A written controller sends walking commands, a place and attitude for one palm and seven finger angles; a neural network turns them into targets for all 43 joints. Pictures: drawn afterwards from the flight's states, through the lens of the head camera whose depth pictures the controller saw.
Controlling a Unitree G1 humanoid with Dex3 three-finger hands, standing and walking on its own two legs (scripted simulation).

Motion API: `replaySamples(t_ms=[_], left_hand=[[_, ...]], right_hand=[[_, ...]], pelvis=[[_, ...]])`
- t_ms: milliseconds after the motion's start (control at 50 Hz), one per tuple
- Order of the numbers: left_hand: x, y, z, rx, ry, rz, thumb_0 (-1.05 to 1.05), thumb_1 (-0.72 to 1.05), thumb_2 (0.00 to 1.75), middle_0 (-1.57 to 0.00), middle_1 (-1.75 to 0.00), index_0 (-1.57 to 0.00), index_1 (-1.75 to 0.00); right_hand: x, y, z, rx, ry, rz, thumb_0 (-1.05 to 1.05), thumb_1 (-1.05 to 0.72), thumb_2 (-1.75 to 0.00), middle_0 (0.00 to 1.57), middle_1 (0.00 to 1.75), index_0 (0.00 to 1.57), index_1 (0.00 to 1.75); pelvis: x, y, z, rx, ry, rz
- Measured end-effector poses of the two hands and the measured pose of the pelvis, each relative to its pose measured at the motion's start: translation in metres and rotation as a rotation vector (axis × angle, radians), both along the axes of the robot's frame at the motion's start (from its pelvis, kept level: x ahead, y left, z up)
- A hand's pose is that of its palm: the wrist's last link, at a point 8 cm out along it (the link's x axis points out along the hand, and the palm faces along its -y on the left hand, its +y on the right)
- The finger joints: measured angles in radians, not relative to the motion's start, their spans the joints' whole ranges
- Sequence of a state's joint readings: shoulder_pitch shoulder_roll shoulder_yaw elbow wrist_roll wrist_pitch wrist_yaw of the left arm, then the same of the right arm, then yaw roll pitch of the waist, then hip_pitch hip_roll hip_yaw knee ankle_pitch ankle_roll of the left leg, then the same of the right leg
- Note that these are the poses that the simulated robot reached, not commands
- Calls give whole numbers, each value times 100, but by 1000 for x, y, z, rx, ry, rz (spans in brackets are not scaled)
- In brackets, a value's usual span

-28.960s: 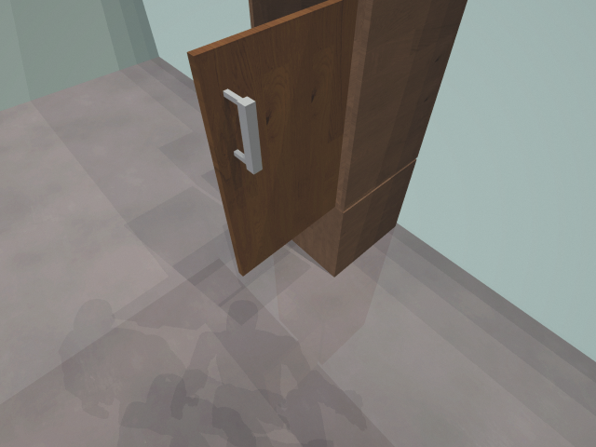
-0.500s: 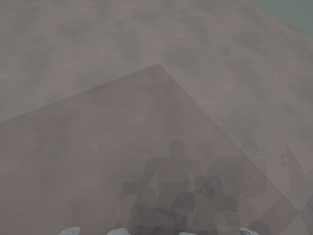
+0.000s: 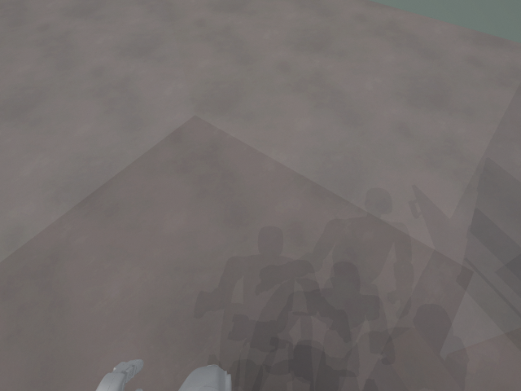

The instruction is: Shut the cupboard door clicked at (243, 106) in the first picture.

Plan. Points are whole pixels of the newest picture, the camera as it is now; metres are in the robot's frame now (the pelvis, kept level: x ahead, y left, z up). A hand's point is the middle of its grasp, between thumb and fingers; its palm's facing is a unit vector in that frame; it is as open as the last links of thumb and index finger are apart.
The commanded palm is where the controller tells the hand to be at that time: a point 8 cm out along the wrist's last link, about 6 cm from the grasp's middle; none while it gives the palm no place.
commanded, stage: turn to face it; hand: left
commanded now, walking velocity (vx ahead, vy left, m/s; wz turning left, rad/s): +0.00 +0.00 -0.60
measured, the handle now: out of the picture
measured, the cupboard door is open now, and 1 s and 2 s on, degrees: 65 65 65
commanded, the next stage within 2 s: take the last steps up to it in 1.68 s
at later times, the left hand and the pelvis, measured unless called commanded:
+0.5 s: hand (177, 354) +0.19 +0.17 -0.16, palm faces -0.30 -0.91 -0.27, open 7.4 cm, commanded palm none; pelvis +0.02 -0.01 -0.01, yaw -18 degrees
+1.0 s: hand (210, 313) +0.27 +0.12 -0.16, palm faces -0.55 -0.81 -0.20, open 7.4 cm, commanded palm none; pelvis +0.06 +0.00 +0.00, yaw -36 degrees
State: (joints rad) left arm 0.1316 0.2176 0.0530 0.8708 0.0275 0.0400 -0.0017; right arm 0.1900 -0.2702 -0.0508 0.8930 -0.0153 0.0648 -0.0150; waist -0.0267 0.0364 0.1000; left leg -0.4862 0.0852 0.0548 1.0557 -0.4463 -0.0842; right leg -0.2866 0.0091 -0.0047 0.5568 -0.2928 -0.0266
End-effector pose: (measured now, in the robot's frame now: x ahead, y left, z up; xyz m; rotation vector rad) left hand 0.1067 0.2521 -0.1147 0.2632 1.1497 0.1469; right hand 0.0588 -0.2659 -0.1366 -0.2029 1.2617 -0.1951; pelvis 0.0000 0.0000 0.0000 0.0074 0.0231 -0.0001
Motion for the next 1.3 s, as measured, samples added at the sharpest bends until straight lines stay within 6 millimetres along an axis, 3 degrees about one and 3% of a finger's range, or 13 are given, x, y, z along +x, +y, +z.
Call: replaySamples(t_ms=[120,200,360,480,560,700,860,1000,1140,1220,1300], left_hand=[[3,1,-15,-44,50,-31,0,90,90,-20,-30,-20,-30],[12,10,-31,-69,72,-51,0,90,90,-20,-30,-20,-30],[49,2,-18,-63,84,-157,0,91,90,-20,-30,-20,-30],[90,-31,-14,-18,19,-283,0,91,90,-20,-30,-20,-30],[100,-49,-9,8,-1,-326,0,91,90,-20,-30,-20,-30],[109,-66,-9,-6,56,-389,0,91,90,-20,-30,-20,-30],[143,-65,-34,-51,95,-459,0,90,90,-20,-30,-20,-30],[182,-89,-20,-62,75,-564,0,91,90,-20,-30,-20,-30],[215,-147,-7,-43,3,-709,0,91,90,-20,-30,-20,-30],[220,-179,-6,-19,-59,-779,0,91,90,-20,-30,-20,-30],[211,-190,0,7,-23,-809,0,91,90,-20,-30,-20,-30]], right_hand=[[18,12,13,-18,-75,-27,0,-90,-90,20,30,20,30],[20,23,15,-47,-111,-40,0,-90,-90,20,30,20,30],[-13,25,20,-34,-70,-132,0,-90,-90,21,30,20,30],[-51,-1,-6,0,-32,-257,0,-90,-90,21,30,20,30],[-65,-17,-14,-6,12,-329,0,-90,-90,21,30,20,30],[-55,-22,9,-26,-41,-381,0,-90,-90,20,30,20,30],[-42,-3,19,-83,-104,-435,0,-90,-90,20,30,20,30],[-76,20,27,-69,-52,-530,0,-90,-90,21,30,20,30],[-133,25,7,-15,12,-678,0,-90,-90,21,30,20,30],[-163,16,-15,12,47,-757,0,-90,-90,21,30,20,30],[-165,6,-9,5,42,-804,0,-90,-90,20,30,20,30]], pelvis=[[7,10,0,3,13,-65],[13,21,-8,-13,17,-116],[19,17,3,-37,7,-227],[23,-5,-12,-20,2,-307],[24,-9,-12,-23,1,-345],[35,-11,1,3,15,-418],[57,4,-8,-14,26,-526],[63,2,4,-46,14,-619],[59,-16,-2,-38,6,-715],[54,-30,-15,-26,2,-754],[55,-35,-5,-9,3,-798]])
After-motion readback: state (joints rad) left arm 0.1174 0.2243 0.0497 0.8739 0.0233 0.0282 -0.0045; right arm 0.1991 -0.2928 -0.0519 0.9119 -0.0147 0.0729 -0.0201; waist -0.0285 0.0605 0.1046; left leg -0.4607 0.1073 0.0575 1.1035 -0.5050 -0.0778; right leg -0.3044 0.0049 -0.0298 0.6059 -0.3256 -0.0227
